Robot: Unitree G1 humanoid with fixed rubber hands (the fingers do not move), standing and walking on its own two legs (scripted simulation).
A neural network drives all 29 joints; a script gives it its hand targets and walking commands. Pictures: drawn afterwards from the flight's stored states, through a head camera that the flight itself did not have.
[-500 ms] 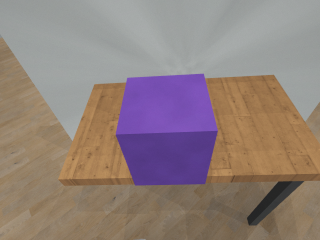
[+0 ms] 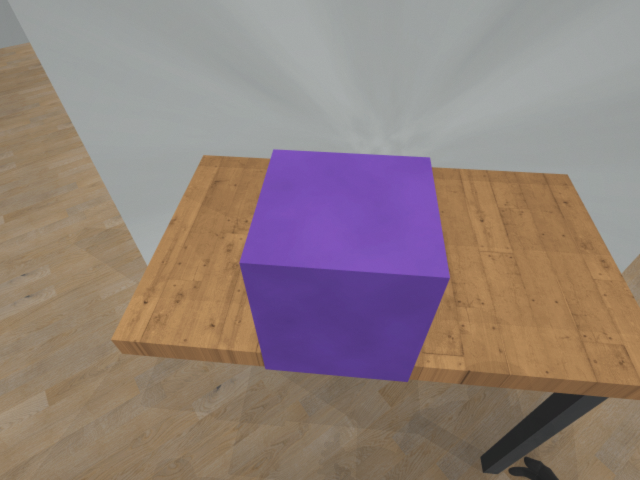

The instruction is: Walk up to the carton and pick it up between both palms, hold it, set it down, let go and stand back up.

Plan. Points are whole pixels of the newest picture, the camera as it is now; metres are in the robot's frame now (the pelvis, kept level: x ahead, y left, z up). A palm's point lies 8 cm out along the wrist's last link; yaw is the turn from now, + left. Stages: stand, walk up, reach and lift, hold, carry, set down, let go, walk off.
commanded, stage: walk up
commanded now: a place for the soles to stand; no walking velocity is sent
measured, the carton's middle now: (342, 269) +0.39 -0.01 +0.04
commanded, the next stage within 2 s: reach and lift in 1.52 s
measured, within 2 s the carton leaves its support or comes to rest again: neither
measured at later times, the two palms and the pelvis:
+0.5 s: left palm out of the picture +0.12 +0.28 -0.09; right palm out of the picture +0.14 -0.25 -0.09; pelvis +0.03 +0.01 +0.00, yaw +1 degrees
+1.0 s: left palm out of the picture +0.09 +0.28 -0.09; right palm out of the picture +0.14 -0.24 -0.09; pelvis +0.02 +0.02 +0.00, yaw +2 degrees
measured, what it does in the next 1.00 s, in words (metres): stands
